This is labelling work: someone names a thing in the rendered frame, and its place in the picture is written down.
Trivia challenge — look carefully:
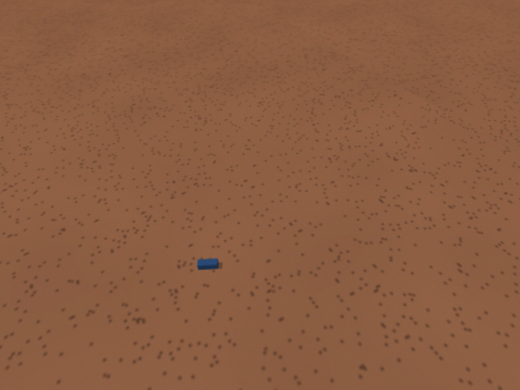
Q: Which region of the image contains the small box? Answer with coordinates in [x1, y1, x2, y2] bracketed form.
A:
[197, 258, 219, 270]

